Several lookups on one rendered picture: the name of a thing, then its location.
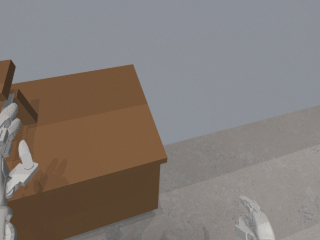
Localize robot left hand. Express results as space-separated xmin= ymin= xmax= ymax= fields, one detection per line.
xmin=0 ymin=103 xmax=39 ymax=207

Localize tap lever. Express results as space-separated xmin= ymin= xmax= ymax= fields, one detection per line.
xmin=1 ymin=93 xmax=18 ymax=142

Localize left robot forearm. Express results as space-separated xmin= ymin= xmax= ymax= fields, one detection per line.
xmin=0 ymin=206 xmax=17 ymax=240

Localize robot right hand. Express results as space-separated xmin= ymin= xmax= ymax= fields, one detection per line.
xmin=235 ymin=195 xmax=276 ymax=240

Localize counter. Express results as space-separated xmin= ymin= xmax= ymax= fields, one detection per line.
xmin=0 ymin=59 xmax=168 ymax=240

